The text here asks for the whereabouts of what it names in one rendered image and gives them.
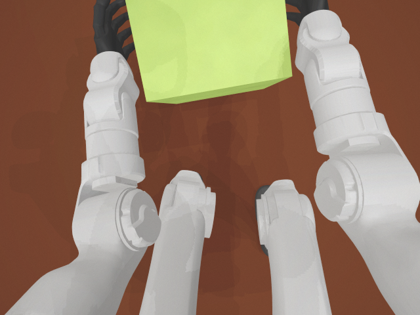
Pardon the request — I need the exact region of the robot right upper arm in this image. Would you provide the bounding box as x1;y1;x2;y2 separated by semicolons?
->
314;152;420;315

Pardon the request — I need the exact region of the left robot thigh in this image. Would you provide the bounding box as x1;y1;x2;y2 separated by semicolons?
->
139;180;216;315

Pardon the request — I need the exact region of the right robot forearm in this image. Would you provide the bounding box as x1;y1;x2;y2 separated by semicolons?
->
295;10;420;187

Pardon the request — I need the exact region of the robot left upper arm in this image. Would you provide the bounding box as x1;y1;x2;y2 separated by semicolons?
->
5;188;161;315

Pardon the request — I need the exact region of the left robot hand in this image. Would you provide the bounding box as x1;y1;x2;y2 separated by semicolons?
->
93;0;135;61

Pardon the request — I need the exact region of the robot right foot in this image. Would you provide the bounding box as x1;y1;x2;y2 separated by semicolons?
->
255;185;270;256

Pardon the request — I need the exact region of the right robot hand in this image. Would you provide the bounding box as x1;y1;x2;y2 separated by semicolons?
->
285;0;329;26

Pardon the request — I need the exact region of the carton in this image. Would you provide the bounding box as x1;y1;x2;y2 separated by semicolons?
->
125;0;292;104

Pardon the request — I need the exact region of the left robot forearm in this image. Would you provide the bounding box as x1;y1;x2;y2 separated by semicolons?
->
72;51;146;234

